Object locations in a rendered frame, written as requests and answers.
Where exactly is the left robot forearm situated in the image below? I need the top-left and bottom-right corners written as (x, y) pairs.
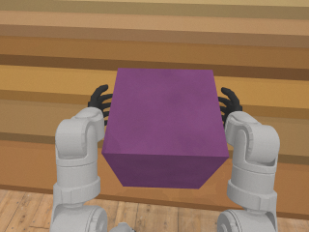
top-left (49, 106), bottom-right (105, 232)

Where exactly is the robot right upper arm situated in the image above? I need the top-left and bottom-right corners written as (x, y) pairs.
top-left (216, 209), bottom-right (276, 232)

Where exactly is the robot right hand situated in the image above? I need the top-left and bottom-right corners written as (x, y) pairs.
top-left (218, 87), bottom-right (242, 130)

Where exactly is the right robot forearm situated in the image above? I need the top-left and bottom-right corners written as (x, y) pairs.
top-left (224, 111), bottom-right (280, 232)

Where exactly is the robot left shin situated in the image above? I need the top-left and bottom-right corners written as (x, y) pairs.
top-left (118, 222), bottom-right (130, 228)

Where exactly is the carton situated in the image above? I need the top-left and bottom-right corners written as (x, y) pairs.
top-left (101, 68), bottom-right (229, 189)

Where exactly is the robot left hand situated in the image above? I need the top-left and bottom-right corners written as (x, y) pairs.
top-left (87, 84), bottom-right (113, 126)

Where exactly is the robot left upper arm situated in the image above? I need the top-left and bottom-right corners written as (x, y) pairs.
top-left (50, 205), bottom-right (108, 232)

